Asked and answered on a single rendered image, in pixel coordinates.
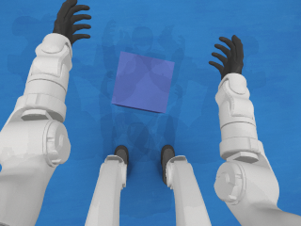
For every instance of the carton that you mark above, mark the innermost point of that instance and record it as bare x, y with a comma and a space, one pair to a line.
142, 82

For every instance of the right robot shin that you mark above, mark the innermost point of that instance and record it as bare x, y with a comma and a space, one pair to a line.
179, 158

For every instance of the robot left forearm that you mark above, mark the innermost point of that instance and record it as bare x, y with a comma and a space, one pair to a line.
47, 82

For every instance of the left robot upper arm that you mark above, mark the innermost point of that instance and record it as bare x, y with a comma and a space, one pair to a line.
30, 151

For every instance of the robot left hand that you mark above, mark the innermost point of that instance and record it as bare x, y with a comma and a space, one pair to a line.
64, 23

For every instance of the robot right forearm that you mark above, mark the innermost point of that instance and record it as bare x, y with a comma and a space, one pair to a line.
239, 139

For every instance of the robot right hand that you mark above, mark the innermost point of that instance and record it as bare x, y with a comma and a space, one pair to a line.
233, 63

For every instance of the robot left thigh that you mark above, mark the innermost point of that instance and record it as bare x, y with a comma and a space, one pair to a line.
104, 207

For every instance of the right robot upper arm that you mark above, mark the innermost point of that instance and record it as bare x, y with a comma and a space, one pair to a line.
251, 192

